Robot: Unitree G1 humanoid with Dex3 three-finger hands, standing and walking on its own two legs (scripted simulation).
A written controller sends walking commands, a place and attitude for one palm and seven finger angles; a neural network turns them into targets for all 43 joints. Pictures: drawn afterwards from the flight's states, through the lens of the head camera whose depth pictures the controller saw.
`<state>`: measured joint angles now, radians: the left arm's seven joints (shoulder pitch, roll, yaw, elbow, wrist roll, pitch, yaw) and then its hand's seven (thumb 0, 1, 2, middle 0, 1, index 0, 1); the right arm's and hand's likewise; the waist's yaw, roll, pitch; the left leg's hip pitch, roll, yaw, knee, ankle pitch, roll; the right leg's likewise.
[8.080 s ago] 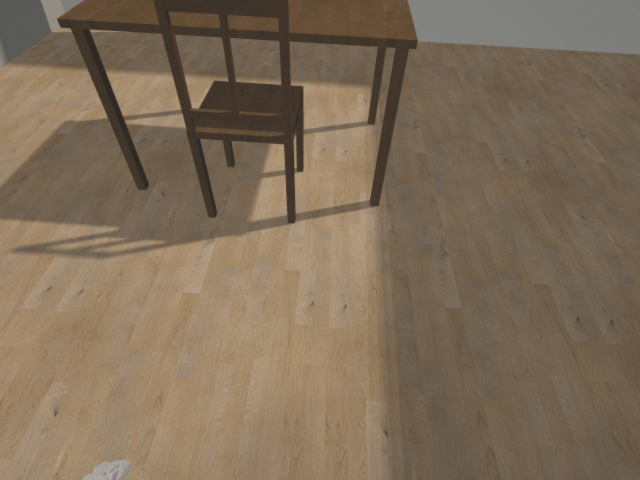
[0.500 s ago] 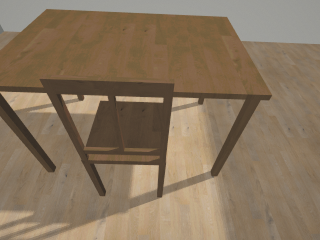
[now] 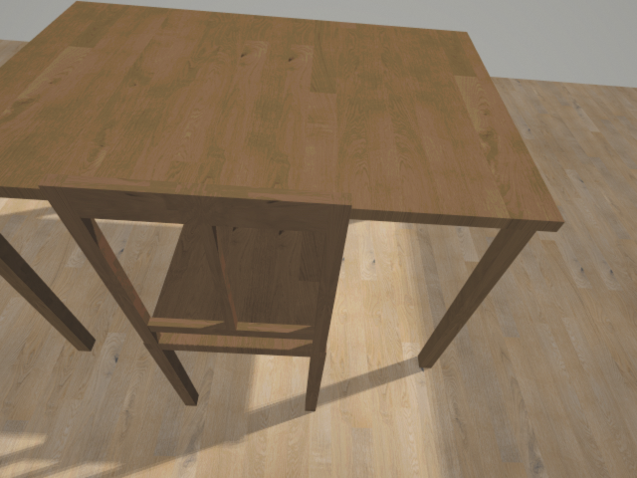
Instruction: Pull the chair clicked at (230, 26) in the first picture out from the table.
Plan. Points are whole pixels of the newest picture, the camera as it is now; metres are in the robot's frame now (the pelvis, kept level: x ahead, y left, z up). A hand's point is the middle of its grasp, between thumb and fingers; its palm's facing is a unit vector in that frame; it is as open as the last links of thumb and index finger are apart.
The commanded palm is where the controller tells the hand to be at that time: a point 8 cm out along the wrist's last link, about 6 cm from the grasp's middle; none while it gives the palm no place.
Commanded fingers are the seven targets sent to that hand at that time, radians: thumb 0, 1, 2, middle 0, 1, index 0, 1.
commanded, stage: come to a stop and stand still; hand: left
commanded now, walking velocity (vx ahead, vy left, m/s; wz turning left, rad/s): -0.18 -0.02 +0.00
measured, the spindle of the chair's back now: (221, 282) +0.41 +0.20 -0.08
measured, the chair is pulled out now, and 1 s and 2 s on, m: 0.00 0.00 0.00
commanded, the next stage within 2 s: look again from close up in 1.28 s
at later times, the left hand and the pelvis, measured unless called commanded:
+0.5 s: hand out of the picture +0.02 +0.15 -0.16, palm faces +0.08 -0.97 -0.24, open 7.3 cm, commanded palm none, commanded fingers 0.00 0.90 0.90 -0.20 -0.30 -0.20 -0.30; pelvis -0.02 -0.04 +0.00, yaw +1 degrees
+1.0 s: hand out of the picture -0.02 +0.23 -0.18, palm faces +0.01 -0.98 -0.21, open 7.4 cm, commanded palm none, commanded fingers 0.00 0.90 0.90 -0.20 -0.30 -0.20 -0.30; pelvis -0.07 +0.04 -0.01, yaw -2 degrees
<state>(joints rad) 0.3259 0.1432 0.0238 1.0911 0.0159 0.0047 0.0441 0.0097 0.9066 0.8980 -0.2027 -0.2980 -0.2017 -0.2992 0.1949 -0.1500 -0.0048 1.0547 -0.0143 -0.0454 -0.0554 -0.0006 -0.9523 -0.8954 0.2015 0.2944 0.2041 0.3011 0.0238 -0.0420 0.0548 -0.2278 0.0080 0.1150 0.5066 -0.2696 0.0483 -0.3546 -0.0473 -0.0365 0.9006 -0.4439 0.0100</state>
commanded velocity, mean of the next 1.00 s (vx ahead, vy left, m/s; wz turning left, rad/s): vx -0.01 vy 0.05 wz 0.00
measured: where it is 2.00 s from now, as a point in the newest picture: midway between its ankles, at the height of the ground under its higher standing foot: outside the picture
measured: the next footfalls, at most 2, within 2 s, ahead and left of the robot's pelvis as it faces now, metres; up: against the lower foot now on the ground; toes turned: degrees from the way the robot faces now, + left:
right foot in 0.18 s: +0.06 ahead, -0.15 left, +0.00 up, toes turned -3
left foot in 0.56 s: +0.00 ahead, +0.10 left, +0.00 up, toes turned +1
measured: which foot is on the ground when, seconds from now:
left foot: down 0.00-0.18, up 0.20-0.54, down 0.56-1.00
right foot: up 0.00-0.16, down 0.18-0.78, up 0.80-0.94, down 0.96-1.00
